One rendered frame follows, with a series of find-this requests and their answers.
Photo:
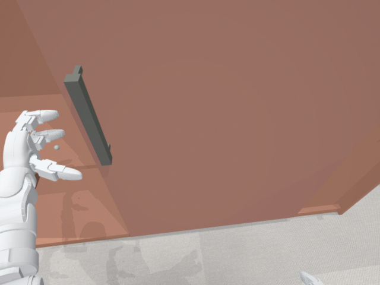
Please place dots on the wardrobe door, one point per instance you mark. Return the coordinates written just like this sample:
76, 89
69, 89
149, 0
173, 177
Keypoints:
356, 168
218, 112

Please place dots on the robot left hand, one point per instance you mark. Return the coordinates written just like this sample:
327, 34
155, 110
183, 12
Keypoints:
20, 146

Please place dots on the left robot forearm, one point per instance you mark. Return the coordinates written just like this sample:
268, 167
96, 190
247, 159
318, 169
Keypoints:
18, 224

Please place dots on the robot right hand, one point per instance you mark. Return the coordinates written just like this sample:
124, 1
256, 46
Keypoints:
310, 280

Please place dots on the handle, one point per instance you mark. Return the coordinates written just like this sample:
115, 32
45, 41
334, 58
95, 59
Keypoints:
78, 93

